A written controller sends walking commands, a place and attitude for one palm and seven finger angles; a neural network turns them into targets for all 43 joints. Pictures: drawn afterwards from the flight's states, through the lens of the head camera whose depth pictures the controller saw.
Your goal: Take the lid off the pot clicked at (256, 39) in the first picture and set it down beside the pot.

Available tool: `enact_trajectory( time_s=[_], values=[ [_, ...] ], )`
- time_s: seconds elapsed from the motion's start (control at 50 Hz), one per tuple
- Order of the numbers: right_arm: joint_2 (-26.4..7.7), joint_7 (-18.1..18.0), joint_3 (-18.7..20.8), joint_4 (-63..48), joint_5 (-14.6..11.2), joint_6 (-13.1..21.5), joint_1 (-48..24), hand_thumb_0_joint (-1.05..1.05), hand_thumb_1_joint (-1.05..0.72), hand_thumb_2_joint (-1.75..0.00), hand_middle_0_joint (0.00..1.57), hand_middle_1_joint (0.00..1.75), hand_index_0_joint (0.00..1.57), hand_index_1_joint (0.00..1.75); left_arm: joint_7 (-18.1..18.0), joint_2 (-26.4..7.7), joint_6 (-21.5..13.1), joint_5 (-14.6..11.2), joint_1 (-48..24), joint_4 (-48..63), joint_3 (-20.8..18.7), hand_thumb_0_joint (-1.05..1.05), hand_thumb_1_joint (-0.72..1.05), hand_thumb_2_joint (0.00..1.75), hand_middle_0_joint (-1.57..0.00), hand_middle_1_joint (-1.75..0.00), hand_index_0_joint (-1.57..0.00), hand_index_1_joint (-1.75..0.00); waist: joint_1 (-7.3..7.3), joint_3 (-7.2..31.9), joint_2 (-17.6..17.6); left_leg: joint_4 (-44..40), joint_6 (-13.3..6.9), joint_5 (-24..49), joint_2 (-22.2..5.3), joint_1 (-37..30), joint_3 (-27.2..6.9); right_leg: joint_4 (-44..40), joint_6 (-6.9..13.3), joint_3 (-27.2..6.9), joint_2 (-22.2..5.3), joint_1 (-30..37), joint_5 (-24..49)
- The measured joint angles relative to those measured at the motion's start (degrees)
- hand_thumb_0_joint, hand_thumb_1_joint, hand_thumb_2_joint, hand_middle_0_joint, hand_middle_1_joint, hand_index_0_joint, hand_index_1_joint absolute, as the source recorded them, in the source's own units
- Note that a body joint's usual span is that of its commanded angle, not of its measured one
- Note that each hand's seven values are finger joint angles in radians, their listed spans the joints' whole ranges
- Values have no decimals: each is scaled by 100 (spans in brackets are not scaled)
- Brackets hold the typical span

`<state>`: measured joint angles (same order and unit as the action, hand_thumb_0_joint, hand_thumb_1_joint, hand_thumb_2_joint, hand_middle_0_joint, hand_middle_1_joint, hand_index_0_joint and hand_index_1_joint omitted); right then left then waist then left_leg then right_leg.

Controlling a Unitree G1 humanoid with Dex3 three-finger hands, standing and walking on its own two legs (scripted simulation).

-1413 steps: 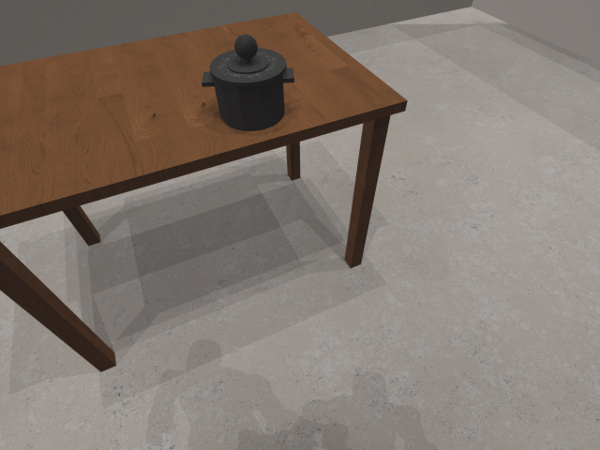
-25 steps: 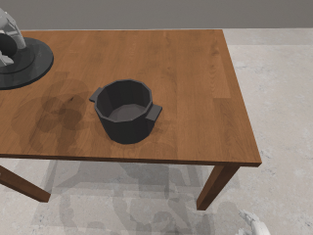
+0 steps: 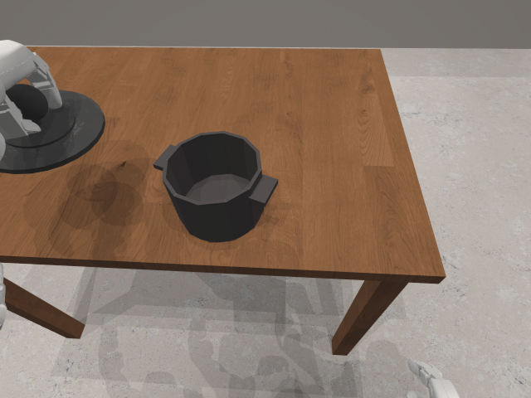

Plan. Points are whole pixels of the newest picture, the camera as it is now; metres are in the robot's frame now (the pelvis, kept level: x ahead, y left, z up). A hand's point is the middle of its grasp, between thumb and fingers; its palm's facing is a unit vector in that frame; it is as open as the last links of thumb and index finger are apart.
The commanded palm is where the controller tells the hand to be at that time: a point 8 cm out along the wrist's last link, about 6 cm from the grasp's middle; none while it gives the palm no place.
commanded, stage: lower the lid onto the table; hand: left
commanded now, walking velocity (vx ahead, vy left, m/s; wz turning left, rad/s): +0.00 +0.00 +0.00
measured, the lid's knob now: (25, 103) +0.45 +0.34 +0.21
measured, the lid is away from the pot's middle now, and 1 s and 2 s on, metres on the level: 0.24 0.24 0.23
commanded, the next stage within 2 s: none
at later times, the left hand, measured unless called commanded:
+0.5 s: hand (41, 126) +0.43 +0.32 +0.19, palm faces -0.29 -0.09 -0.95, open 7.6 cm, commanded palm +0.41 +0.33 +0.26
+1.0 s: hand (40, 152) +0.41 +0.34 +0.15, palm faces -0.35 -0.11 -0.93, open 7.6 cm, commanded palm +0.41 +0.33 +0.23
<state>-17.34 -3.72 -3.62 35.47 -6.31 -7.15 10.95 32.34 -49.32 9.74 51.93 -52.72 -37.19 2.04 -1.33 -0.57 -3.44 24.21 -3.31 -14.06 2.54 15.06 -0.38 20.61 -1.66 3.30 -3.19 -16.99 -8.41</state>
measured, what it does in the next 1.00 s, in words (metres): stands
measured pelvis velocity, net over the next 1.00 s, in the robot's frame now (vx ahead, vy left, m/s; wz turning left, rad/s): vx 0.00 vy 0.00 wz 0.00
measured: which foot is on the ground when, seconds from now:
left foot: down 0.00-1.00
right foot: down 0.00-1.00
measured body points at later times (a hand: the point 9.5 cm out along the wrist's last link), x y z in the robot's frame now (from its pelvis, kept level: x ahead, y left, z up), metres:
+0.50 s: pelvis +0.01 +0.00 +0.00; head +0.06 -0.02 +0.45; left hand +0.44 +0.32 +0.24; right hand +0.12 -0.27 -0.12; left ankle -0.02 +0.08 -0.74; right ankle +0.02 -0.15 -0.74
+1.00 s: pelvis +0.00 +0.00 +0.00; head +0.05 +0.00 +0.45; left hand +0.43 +0.34 +0.20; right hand +0.12 -0.26 -0.12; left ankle -0.02 +0.08 -0.74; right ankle +0.02 -0.15 -0.74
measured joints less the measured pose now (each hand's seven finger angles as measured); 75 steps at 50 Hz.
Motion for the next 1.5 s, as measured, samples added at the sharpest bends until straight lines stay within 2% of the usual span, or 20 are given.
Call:
enact_trajectory(
  time_s=[0.22,0.4,0.54,0.7,1.08,1.2,1.38,1.5],
  values=[
    [-9,-9,8,65,14,34,42,1,-90,-90,20,30,20,30,-103,102,-158,3,-40,-323,50,-4,15,94,-90,-95,-72,-86,-75,16,10,-18,17,-9,-24,-4,-7,-29,2,6,25,6,-3],
    [-50,42,44,20,28,-28,117,1,-90,-90,20,30,20,30,-154,52,-334,-37,254,-323,-254,-4,16,93,-90,-95,-71,-86,-174,14,-9,9,26,-56,-53,3,31,1,-9,-34,54,-20,-34],
    [-66,38,75,25,34,-53,161,1,-90,-90,20,30,20,30,-174,65,-423,-80,464,-269,-339,-4,16,93,-90,-95,-71,-86,-156,11,-13,48,25,-80,-57,20,16,17,-11,-19,58,-20,-52],
    [-42,5,70,89,36,-33,107,1,-90,-90,20,30,20,30,-198,126,-520,-133,474,-447,-218,-4,16,93,-90,-95,-71,-86,-102,1,20,99,17,-95,-52,43,-16,16,-9,14,53,-7,-50],
    [0,45,84,175,80,-8,148,1,-90,-90,20,30,20,30,-365,192,-967,-219,665,-727,-284,-4,16,93,-90,-96,-71,-86,-123,54,68,155,-41,-103,-3,105,-11,-11,-34,7,8,-26,-17],
    [27,16,95,210,93,1,203,1,-90,-90,21,30,20,30,-363,239,-1025,-141,544,-923,-80,-4,16,93,-90,-96,-71,-86,-120,16,111,187,-56,-102,8,157,-11,5,0,6,0,-68,-11],
    [28,20,126,274,120,45,312,1,-90,-90,21,30,20,30,-464,296,-1263,-140,543,-1036,-134,-4,16,93,-90,-96,-71,-86,-199,57,121,198,-77,-126,24,192,14,19,3,-21,-13,-112,-25],
    [16,104,165,234,130,-27,329,1,-90,-90,21,30,20,30,-490,350,-1295,-138,683,-926,-155,-4,16,93,-90,-96,-71,-86,-240,66,94,208,-88,-144,31,214,41,49,-9,-52,-19,-152,-43]
  ],
)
